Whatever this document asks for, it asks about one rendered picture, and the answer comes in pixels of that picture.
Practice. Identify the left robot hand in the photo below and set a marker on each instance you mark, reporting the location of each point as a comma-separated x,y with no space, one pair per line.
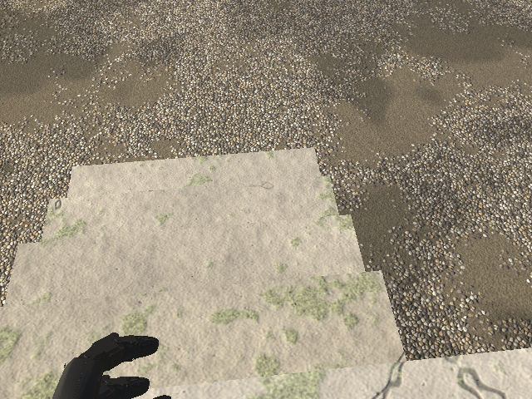
82,377

